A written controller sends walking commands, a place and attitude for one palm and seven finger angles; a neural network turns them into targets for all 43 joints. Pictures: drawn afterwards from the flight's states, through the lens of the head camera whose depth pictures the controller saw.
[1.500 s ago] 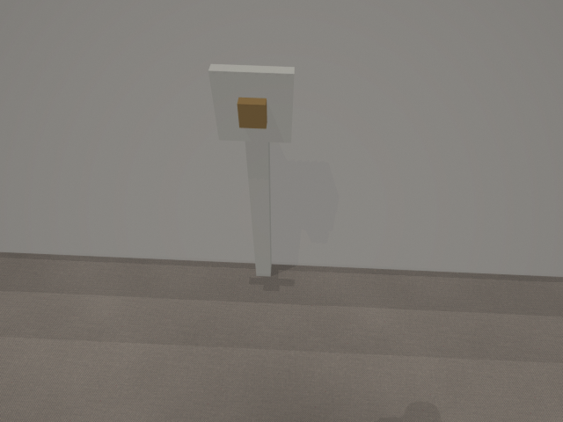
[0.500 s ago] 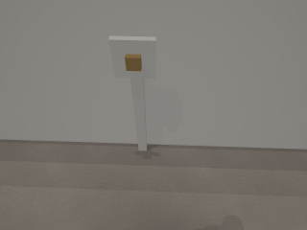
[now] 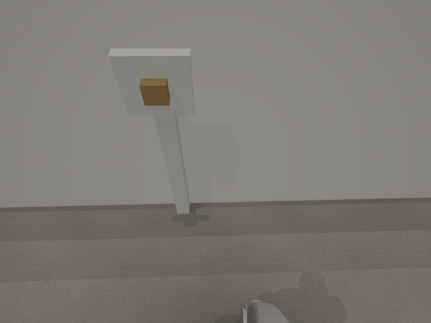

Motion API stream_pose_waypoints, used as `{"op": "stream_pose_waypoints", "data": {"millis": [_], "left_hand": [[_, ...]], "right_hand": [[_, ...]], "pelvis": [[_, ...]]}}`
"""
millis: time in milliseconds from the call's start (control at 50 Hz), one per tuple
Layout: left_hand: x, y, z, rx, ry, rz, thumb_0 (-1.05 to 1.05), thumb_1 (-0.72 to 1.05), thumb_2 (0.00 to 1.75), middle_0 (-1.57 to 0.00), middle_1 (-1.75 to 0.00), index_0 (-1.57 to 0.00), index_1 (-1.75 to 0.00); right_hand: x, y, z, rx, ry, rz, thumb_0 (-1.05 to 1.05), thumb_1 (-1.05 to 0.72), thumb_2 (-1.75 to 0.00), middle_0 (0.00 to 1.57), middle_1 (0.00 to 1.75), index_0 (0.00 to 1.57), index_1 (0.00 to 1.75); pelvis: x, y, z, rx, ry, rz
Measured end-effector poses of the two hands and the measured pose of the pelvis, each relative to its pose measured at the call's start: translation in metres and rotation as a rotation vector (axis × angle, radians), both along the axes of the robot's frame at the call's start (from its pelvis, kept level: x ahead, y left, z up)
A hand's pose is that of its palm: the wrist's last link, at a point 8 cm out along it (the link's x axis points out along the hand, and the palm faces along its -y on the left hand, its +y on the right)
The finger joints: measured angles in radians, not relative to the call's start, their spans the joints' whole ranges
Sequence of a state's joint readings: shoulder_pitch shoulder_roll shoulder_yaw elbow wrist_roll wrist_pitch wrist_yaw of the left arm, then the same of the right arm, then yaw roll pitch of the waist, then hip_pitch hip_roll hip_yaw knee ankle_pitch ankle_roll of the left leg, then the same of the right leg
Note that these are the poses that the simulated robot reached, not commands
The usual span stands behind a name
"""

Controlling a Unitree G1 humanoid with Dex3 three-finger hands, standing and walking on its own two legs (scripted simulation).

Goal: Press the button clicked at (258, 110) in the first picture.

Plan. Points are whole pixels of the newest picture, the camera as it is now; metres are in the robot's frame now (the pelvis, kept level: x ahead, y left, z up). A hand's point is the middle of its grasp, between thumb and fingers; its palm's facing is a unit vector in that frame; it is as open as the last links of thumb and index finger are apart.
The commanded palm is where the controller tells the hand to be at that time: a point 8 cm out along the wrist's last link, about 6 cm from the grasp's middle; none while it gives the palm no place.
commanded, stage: take the last steps up to it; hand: left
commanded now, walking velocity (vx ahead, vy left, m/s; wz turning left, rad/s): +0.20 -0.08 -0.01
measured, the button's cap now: (155, 91) +0.61 +0.16 +0.05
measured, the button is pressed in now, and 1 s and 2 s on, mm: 0 0 0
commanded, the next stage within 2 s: come to a stop and stand still in 0.12 s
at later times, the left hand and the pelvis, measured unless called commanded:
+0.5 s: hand out of the picture +0.12 +0.10 -0.17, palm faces +0.10 -0.97 -0.21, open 7.3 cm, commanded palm none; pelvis +0.12 -0.07 +0.01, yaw +1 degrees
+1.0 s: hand (134, 315) +0.16 +0.17 -0.17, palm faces +0.02 -0.97 -0.25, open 7.4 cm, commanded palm none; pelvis +0.10 -0.04 +0.01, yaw +0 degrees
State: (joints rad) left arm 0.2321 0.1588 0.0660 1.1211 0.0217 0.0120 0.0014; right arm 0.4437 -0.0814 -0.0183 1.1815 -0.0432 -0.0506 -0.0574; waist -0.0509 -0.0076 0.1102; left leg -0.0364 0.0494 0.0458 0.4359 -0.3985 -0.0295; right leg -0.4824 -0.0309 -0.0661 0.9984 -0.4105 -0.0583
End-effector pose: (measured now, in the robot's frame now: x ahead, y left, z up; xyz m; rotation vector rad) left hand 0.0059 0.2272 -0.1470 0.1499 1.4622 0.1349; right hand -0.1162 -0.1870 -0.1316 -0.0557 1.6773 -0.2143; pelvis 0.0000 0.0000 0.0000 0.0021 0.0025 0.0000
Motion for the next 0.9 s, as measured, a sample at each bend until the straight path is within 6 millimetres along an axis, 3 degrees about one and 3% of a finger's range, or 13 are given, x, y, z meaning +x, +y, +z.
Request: {"op": "stream_pose_waypoints", "data": {"millis": [100, 140, 180, 280, 380, 480, 560, 640, 700, 800, 900], "left_hand": [[0.087, -0.008, 0.006, 0.062, -0.150, -0.031, 0.02, 0.94, 0.90, -0.20, -0.30, -0.20, -0.30], [0.113, -0.016, 0.002, 0.086, -0.206, -0.033, 0.01, 0.93, 0.90, -0.20, -0.30, -0.19, -0.30], [0.126, -0.027, 0.002, 0.094, -0.230, -0.024, 0.01, 0.93, 0.90, -0.20, -0.30, -0.19, -0.30], [0.130, -0.063, 0.006, 0.050, -0.168, -0.008, 0.00, 0.92, 0.90, -0.19, -0.30, -0.19, -0.30], [0.122, -0.079, 0.012, 0.038, -0.109, 0.026, 0.00, 0.95, 0.90, -0.20, -0.30, -0.20, -0.30], [0.108, -0.081, 0.013, 0.027, -0.067, 0.086, 0.00, 0.93, 0.90, -0.20, -0.30, -0.20, -0.30], [0.097, -0.072, 0.011, 0.023, -0.029, 0.115, 0.00, 0.92, 0.90, -0.20, -0.30, -0.20, -0.30], [0.090, -0.053, 0.004, 0.018, 0.000, 0.126, 0.00, 0.91, 0.90, -0.20, -0.30, -0.20, -0.30], [0.090, -0.034, -0.006, 0.019, 0.005, 0.138, 0.00, 0.91, 0.90, -0.20, -0.30, -0.20, -0.30], [0.105, -0.008, 0.000, 0.046, -0.024, 0.114, 0.00, 0.91, 0.90, -0.20, -0.30, -0.20, -0.30], [0.124, 0.004, 0.008, 0.063, -0.072, 0.056, 0.00, 0.91, 0.90, -0.20, -0.30, -0.20, -0.30]], "right_hand": [[0.001, -0.021, -0.005, 0.048, 0.119, -0.022, 0.01, -0.91, -0.90, 0.20, 0.30, 0.21, 0.30], [0.014, -0.039, -0.016, 0.058, 0.139, -0.027, 0.01, -0.91, -0.90, 0.20, 0.30, 0.21, 0.30], [0.042, -0.059, -0.023, 0.046, 0.116, -0.018, 0.01, -0.91, -0.90, 0.20, 0.30, 0.21, 0.30], [0.153, -0.106, -0.017, -0.030, -0.104, 0.049, 0.01, -0.91, -0.90, 0.20, 0.30, 0.20, 0.30], [0.256, -0.125, -0.007, -0.065, -0.300, 0.123, 0.01, -0.92, -0.90, 0.19, 0.30, 0.20, 0.30], [0.328, -0.120, -0.003, -0.063, -0.404, 0.189, 0.00, -0.92, -0.90, 0.19, 0.30, 0.20, 0.30], [0.362, -0.104, 0.002, -0.055, -0.455, 0.226, 0.00, -0.92, -0.90, 0.19, 0.30, 0.20, 0.30], [0.376, -0.082, 0.004, -0.054, -0.483, 0.247, 0.00, -0.91, -0.90, 0.20, 0.30, 0.20, 0.30], [0.372, -0.067, 0.000, -0.064, -0.483, 0.261, 0.00, -0.91, -0.90, 0.20, 0.30, 0.20, 0.30], [0.337, -0.054, 0.005, -0.075, -0.418, 0.246, 0.00, -0.91, -0.90, 0.20, 0.30, 0.20, 0.30], [0.296, -0.069, 0.011, -0.116, -0.371, 0.188, 0.00, -0.93, -0.90, 0.20, 0.30, 0.21, 0.30]], "pelvis": [[0.036, -0.028, -0.010, 0.001, -0.005, -0.007], [0.053, -0.043, -0.020, 0.002, -0.011, -0.007], [0.063, -0.054, -0.020, 0.001, -0.021, 0.007], [0.087, -0.071, -0.003, 0.009, -0.011, 0.017], [0.108, -0.076, 0.007, 0.005, 0.006, 0.016], [0.119, -0.069, 0.008, 0.003, -0.001, 0.022], [0.123, -0.059, 0.008, 0.008, 0.000, 0.034], [0.126, -0.044, 0.004, 0.003, 0.006, 0.044], [0.127, -0.030, -0.003, -0.017, 0.008, 0.056], [0.120, -0.024, 0.004, -0.025, 0.004, 0.044], [0.111, -0.025, 0.010, -0.032, 0.019, 0.013]]}}
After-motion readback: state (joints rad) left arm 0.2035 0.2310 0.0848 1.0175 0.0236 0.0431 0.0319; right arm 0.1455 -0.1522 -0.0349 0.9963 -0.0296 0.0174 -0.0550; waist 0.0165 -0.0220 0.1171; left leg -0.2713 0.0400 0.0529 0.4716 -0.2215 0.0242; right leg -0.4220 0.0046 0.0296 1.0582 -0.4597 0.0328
